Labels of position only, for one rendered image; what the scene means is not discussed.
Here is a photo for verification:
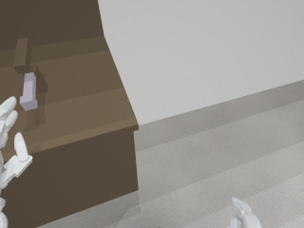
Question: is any counter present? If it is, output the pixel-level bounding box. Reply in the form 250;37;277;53
0;0;139;228

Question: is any tap lever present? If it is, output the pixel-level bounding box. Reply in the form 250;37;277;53
19;72;38;111

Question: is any robot right hand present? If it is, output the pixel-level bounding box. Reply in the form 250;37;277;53
227;197;262;228

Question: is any robot left hand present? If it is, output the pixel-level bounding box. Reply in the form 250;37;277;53
0;96;32;195

